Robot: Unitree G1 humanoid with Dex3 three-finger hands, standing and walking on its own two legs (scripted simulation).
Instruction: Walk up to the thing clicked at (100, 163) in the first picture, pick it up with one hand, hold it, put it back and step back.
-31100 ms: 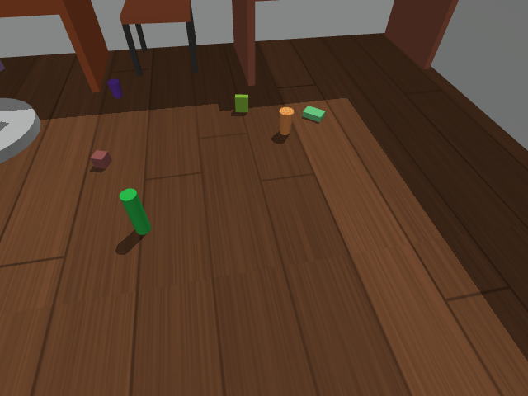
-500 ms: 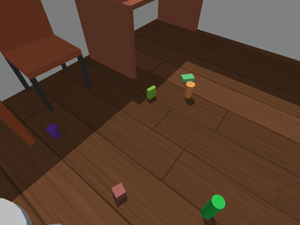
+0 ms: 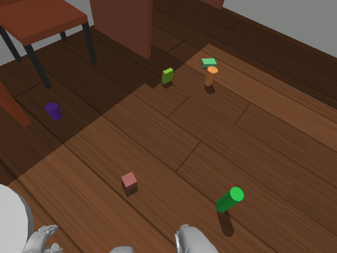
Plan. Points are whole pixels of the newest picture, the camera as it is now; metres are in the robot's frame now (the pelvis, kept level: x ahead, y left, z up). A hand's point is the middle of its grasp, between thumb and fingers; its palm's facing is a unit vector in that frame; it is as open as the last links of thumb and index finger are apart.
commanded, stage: walk up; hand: left
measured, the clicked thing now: (129, 181) +0.52 +0.15 -0.72
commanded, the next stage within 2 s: none
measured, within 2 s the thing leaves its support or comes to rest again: neither
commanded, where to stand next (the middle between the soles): +0.12 -0.05 m, yaw -4 degrees
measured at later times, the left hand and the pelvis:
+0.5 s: hand (76, 246) +0.15 +0.21 -0.11, palm faces -0.06 -0.90 -0.43, open 7.3 cm; pelvis +0.04 -0.06 +0.01, yaw -3 degrees
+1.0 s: hand out of the picture +0.11 +0.24 -0.16, palm faces -0.06 -0.91 -0.41, open 7.3 cm; pelvis +0.02 -0.03 -0.01, yaw -3 degrees
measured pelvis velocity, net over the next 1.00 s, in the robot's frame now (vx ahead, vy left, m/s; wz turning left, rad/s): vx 0.02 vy -0.03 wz -0.05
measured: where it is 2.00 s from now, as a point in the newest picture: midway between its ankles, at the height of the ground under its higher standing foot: outside the picture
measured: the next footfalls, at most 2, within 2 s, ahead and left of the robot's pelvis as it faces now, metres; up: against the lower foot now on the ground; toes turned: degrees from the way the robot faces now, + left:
right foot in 0.30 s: +0.07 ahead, -0.18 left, +0.00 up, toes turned -6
left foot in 0.68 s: +0.14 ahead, +0.08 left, +0.00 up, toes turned -4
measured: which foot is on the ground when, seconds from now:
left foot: down 0.00-0.30, up 0.32-0.66, down 0.68-1.00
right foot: up 0.00-0.28, down 0.30-0.72, up 0.74-0.94, down 0.96-1.00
